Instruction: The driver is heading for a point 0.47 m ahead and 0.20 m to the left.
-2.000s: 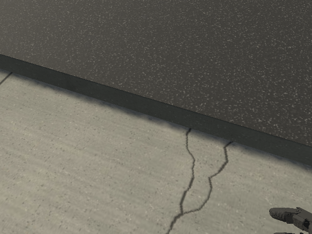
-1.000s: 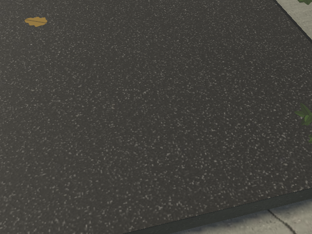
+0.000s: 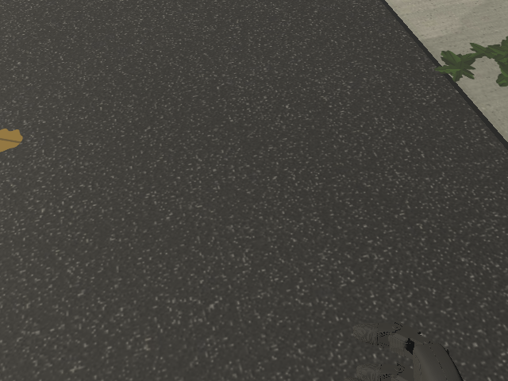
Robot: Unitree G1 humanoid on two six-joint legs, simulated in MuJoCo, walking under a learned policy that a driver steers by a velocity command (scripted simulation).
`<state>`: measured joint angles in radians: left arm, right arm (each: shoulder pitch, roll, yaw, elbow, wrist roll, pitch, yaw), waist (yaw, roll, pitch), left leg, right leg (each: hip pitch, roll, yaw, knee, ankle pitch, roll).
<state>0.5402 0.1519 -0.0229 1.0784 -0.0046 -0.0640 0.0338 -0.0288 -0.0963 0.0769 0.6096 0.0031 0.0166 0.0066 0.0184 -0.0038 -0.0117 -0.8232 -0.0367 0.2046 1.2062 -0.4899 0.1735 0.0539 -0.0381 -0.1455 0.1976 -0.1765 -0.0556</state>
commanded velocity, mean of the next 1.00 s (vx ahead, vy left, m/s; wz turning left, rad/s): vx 0.37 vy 0.00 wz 0.39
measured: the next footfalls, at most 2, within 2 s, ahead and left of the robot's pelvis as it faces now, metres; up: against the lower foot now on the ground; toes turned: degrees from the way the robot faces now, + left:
right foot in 0.54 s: +0.51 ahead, -0.03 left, +0.14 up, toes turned +23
left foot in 0.96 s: +0.51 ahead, +0.23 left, +0.14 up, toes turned +23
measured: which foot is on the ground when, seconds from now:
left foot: down 0.00-0.54, up 0.56-0.94, down 0.96-1.00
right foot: down 0.00-0.02, up 0.04-0.52, down 0.54-1.00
